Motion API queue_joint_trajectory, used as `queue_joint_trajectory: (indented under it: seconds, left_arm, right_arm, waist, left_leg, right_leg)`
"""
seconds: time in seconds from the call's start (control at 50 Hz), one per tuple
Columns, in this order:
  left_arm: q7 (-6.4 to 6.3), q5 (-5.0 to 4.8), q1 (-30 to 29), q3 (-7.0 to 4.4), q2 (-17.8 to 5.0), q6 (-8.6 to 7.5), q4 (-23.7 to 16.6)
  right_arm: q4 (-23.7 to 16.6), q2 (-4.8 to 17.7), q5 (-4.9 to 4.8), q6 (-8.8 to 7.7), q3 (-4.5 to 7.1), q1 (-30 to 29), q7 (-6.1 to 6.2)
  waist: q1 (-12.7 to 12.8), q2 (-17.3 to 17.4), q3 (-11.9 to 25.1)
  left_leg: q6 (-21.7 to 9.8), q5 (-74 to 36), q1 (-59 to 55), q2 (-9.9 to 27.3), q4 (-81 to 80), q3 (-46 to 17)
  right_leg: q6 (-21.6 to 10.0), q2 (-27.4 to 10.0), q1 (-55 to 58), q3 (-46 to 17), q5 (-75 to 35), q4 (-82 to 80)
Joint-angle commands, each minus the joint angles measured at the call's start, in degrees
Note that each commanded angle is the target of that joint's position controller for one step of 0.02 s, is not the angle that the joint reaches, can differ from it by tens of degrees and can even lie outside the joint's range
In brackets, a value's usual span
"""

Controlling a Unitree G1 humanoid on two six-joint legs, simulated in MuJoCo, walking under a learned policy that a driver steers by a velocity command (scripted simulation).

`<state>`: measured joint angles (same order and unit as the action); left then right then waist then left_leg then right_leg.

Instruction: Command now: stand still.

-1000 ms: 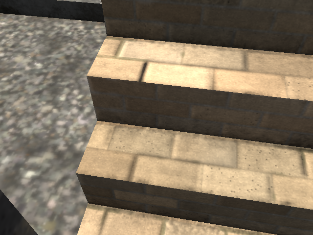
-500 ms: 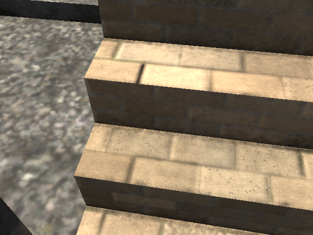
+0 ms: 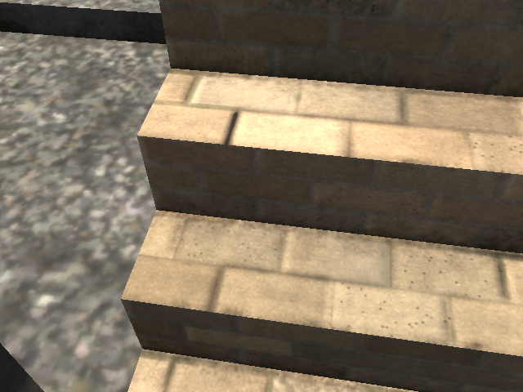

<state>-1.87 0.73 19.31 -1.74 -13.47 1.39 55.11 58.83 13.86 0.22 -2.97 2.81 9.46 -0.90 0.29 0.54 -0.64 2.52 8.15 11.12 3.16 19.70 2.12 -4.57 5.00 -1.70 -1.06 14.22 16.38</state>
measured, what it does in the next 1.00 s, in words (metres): stands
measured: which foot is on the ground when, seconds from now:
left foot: down 0.00-1.00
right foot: down 0.00-1.00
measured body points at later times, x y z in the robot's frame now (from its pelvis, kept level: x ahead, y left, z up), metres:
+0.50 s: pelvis +0.00 +0.00 +0.00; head +0.01 -0.01 +0.45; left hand +0.03 +0.26 -0.14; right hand +0.09 -0.26 -0.14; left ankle +0.02 +0.15 -0.75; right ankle -0.06 -0.07 -0.75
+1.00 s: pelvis +0.03 +0.00 +0.00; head +0.02 +0.00 +0.45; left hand +0.10 +0.25 -0.13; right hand +0.16 -0.25 -0.12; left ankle +0.02 +0.15 -0.75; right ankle -0.06 -0.07 -0.75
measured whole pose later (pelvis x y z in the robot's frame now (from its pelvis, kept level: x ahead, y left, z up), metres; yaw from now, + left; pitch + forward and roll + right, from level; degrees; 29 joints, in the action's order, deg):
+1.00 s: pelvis +0.03 +0.00 +0.00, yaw -1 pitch +1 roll +1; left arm -0.8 1.1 16.8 0.5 -13.5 -0.9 49.3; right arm 56.3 13.6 -0.6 -4.0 0.1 6.3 -1.0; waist 1.6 -0.6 2.4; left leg 2.9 10.5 8.8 3.3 18.8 2.8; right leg -4.8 4.9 1.6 -2.5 14.6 12.8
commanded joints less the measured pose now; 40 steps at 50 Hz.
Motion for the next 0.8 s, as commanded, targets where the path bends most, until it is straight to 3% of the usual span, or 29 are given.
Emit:
queue_joint_trajectory:
  seconds: [0.02, 0.24, 0.48, 0.5, 0.52, 0.56, 0.58, 0.6, 0.68, 0.7, 0.76, 0.8]
  left_arm:
    - [-0.19, 0.07, 3.79, -1.34, -6.89, -0.25, -1.74]
    - [-0.47, -0.02, 4.29, -1.38, -6.93, -0.17, -3.52]
    - [-0.32, 0.06, 4.44, -1.43, -6.98, -0.11, -5.38]
    - [-0.37, 0.15, 4.72, -1.13, -6.14, -0.11, -5.25]
    - [0.3, -0.02, 2.99, 0.91, -2.18, -2.01, -5.16]
    - [0.56, 0.01, 2.34, 1.66, -2.66, -3.14, -4.93]
    - [0.33, 0.07, 3.57, 0.07, -6.97, -2.2, -4.6]
    - [-0.1, 0.35, 2.92, 0.15, -7.36, -1.59, -5.19]
    - [-0.89, 0.26, 2.73, 0.71, -6.29, -1.22, -6.47]
    - [-0.5, 0.47, 2.16, 0.92, -5.42, -1.79, -6.97]
    - [-0.07, -0.03, 2.18, 0.91, -5.83, -2.44, -6.99]
    - [0.33, 0.42, 0.93, 1.07, -5.31, -2.63, -7.63]
  right_arm:
    - [-2.4, 6.43, -0.01, -0.55, 1.05, -0.1, 0.1]
    - [-4.02, 6.64, -0.1, 0.21, 0.74, -0.74, -0.42]
    - [-4.61, 7.18, -0.1, -0.06, 0.55, -1.12, -0.39]
    - [-4.23, 6.41, 0.02, 0.02, 0.3, -0.61, -0.35]
    - [-3.3, 3.82, 1.6, 2.17, -1.5, 0.51, 1.0]
    - [-4.12, 4.36, 1.74, 3.33, -2.11, 0.14, 1.79]
    - [-5.51, 6.89, 0.03, 1.71, -0.77, -1.35, 1.14]
    - [-5.65, 7.37, -0.35, 0.63, -0.85, -2.4, 0.66]
    - [-5.27, 5.92, -0.19, -1.05, -1.05, -2.0, 0.15]
    - [-4.55, 6.56, -0.74, -1.18, -0.88, -1.47, 0.22]
    - [-5.05, 6.13, -0.75, -1.43, -0.89, -2.02, 0.31]
    - [-4.89, 5.03, -0.95, -1.64, -1.35, -2.6, 0.22]
  waist:
    - [0.0, -0.79, -0.34]
    - [-0.49, -0.52, -0.1]
    - [-0.43, -0.54, -0.22]
    - [-0.5, -0.48, 0.71]
    - [-0.97, -1.14, -0.92]
    - [-1.02, -1.99, -1.37]
    - [-0.64, -0.89, -0.22]
    - [-0.31, 0.06, -1.06]
    - [0.13, -0.56, -0.64]
    - [0.88, -1.11, 1.09]
    - [0.93, -1.5, 1.93]
    - [1.0, -1.54, 2.06]
  left_leg:
    - [-0.15, -6.45, -2.74, 3.81, -1.11, -4.14]
    - [-0.59, -4.94, -0.83, 4.01, 0.11, -3.33]
    - [-0.52, -5.2, -0.97, 4.29, -0.05, -3.42]
    - [-0.45, -3.6, -1.53, 4.17, -0.8, -3.27]
    - [-0.96, -1.19, -2.19, 4.34, -0.71, -2.57]
    - [-1.59, 0.59, -2.05, 4.07, -1.02, -2.56]
    - [-0.87, 0.14, -2.34, 3.14, -1.54, -2.97]
    - [-0.62, -0.4, -1.64, 3.17, -1.74, -2.9]
    - [-0.4, -3.75, -1.17, 2.98, -1.78, -2.88]
    - [-0.79, -4.77, -1.2, 3.22, -1.84, -3.42]
    - [-0.98, -6.69, -2.03, 3.13, -1.29, -3.15]
    - [-1.33, -9.64, -2.52, 3.34, -1.26, -3.34]
  right_leg:
    - [3.45, -9.41, -3.87, -6.6, -20.39, -2.31]
    - [2.91, -9.11, -2.97, -6.95, -22.52, -1.08]
    - [2.67, -9.06, -2.95, -7.38, -22.11, -0.93]
    - [2.52, -8.81, -2.66, -7.25, -19.01, -1.61]
    - [1.97, -9.57, -4.29, -5.78, -17.93, -2.53]
    - [1.99, -9.06, -5.32, -6.13, -13.84, -3.44]
    - [2.15, -7.81, -5.13, -7.12, -9.84, -3.39]
    - [2.1, -8.1, -5.4, -7.36, -8.35, -3.94]
    - [1.99, -8.3, -3.28, -7.49, -15.48, -3.58]
    - [2.16, -8.53, -1.61, -7.06, -17.98, -2.85]
    - [2.44, -8.8, -0.74, -7.2, -23.89, -2.17]
    - [3.0, -9.24, 0.03, -7.64, -28.78, -2.08]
